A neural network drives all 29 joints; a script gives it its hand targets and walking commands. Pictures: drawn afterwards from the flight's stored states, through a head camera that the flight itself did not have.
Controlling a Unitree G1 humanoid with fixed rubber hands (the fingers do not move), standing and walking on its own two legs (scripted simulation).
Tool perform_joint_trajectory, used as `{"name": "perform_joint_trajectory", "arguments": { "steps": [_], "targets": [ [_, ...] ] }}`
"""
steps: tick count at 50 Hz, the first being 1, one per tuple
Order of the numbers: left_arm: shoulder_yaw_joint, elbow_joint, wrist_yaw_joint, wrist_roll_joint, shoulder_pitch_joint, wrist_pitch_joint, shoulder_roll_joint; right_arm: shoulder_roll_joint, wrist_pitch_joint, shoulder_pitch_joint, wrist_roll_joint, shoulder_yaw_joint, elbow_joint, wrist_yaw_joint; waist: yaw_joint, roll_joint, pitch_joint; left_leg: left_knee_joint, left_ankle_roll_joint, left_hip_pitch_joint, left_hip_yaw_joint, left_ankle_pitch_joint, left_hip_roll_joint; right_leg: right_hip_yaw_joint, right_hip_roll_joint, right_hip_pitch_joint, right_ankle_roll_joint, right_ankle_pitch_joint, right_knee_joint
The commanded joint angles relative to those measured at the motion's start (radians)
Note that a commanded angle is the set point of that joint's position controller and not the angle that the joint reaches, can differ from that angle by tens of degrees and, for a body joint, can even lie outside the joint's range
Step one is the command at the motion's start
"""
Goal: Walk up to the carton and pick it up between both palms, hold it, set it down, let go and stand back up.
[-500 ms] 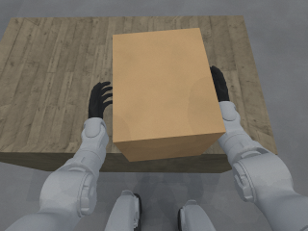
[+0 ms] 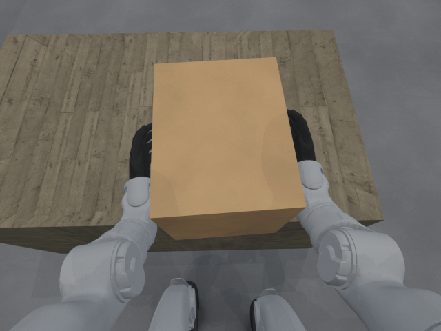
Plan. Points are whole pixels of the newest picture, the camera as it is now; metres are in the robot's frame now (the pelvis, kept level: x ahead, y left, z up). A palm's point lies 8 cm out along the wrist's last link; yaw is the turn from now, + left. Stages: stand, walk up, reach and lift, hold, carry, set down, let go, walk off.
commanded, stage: reach and lift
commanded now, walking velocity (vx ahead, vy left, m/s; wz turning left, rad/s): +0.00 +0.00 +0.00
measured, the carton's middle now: (221, 157) +0.42 +0.01 -0.04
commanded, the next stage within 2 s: none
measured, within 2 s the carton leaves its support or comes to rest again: leaves its support in 1.72 s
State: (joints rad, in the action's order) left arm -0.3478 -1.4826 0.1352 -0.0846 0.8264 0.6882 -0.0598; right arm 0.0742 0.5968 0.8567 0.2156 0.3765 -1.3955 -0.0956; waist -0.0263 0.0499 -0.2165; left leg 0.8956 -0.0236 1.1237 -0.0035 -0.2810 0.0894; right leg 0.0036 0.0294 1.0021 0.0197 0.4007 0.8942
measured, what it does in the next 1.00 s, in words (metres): stands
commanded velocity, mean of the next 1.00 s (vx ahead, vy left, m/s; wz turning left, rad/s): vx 0.00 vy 0.00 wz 0.00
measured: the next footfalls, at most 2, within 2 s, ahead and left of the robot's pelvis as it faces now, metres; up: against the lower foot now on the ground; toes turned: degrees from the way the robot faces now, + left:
none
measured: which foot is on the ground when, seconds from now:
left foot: down 0.00-1.00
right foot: down 0.00-1.00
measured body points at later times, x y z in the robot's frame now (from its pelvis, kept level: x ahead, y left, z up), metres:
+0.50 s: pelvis +0.01 +0.00 +0.02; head +0.17 +0.00 +0.44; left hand +0.40 +0.17 -0.03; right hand +0.43 -0.14 -0.03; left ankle +0.06 +0.13 -0.68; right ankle +0.00 -0.13 -0.68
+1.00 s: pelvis +0.01 +0.00 +0.01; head +0.16 +0.00 +0.43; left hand +0.40 +0.17 -0.04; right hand +0.43 -0.14 -0.03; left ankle +0.06 +0.13 -0.68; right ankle +0.00 -0.13 -0.68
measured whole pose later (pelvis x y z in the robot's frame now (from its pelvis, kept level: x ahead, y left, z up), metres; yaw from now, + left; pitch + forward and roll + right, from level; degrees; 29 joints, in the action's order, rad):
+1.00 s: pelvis +0.01 +0.00 +0.01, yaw -1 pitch +31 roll -3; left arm -0.38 -1.46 0.13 -0.14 0.77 0.74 -0.04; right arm 0.08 0.75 0.84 0.31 0.48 -1.51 -0.12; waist -0.06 0.02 -0.23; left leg 0.81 -0.02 1.10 -0.02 -0.25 0.11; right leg 0.02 0.04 0.98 0.01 0.35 0.79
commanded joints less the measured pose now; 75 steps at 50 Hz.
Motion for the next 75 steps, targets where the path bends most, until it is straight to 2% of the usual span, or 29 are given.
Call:
{"name": "perform_joint_trajectory", "arguments": {
  "steps": [1, 7, 12, 28, 42, 50, 60, 75],
  "targets": [
    [0.175, 0.037, -0.149, -0.223, 0.461, 0.042, 0.524, -0.597, 0.077, 0.412, 0.233, -0.151, -0.009, 0.169, 0.003, -0.014, -0.668, -0.033, -0.041, -0.669, -0.084, 0.396, -0.063, -0.125, 0.038, -0.146, 0.000, -0.432, -0.161],
    [0.151, 0.031, -0.137, -0.237, 0.408, 0.063, 0.510, -0.583, 0.103, 0.372, 0.281, -0.122, -0.063, 0.178, -0.011, -0.043, -0.652, -0.076, -0.031, -0.669, -0.090, 0.396, -0.062, -0.120, 0.042, -0.157, -0.003, -0.423, -0.200],
    [0.153, 0.038, -0.132, -0.233, 0.377, 0.068, 0.500, -0.568, 0.113, 0.346, 0.296, -0.109, -0.104, 0.175, -0.017, -0.041, -0.638, -0.100, -0.028, -0.677, -0.096, 0.393, -0.061, -0.117, 0.041, -0.159, -0.005, -0.417, -0.223],
    [0.154, 0.020, -0.135, -0.235, 0.329, 0.087, 0.506, -0.581, 0.145, 0.326, 0.302, -0.122, -0.173, 0.155, -0.034, -0.061, -0.590, -0.110, -0.011, -0.630, -0.105, 0.380, -0.059, -0.110, 0.042, -0.173, -0.001, -0.445, -0.229],
    [0.172, 0.023, -0.126, -0.226, 0.334, 0.079, 0.525, -0.578, 0.147, 0.339, 0.291, -0.132, -0.206, 0.147, -0.038, -0.058, -0.603, -0.085, -0.010, -0.618, -0.100, 0.359, -0.055, -0.108, 0.052, -0.128, -0.009, -0.396, -0.216],
    [0.203, 0.037, -0.120, -0.207, 0.352, 0.075, 0.551, -0.581, 0.152, 0.359, 0.273, -0.153, -0.206, 0.146, -0.037, -0.050, -0.633, -0.067, -0.013, -0.626, -0.095, 0.365, -0.055, -0.109, 0.058, -0.110, -0.012, -0.388, -0.201],
    [0.245, 0.056, -0.120, -0.187, 0.375, 0.108, 0.623, -0.616, 0.217, 0.384, 0.251, -0.216, -0.184, 0.133, -0.028, -0.050, -0.713, -0.036, -0.023, -0.655, -0.084, 0.458, -0.052, -0.118, 0.070, -0.168, -0.003, -0.506, -0.173],
    [0.323, 0.113, -0.123, -0.146, 0.432, 0.093, 0.681, -0.654, 0.217, 0.413, 0.219, -0.280, -0.140, 0.118, 0.000, -0.048, -0.762, -0.035, -0.025, -0.650, -0.071, 0.439, -0.064, -0.119, 0.077, -0.239, 0.001, -0.538, -0.168]
  ]
}}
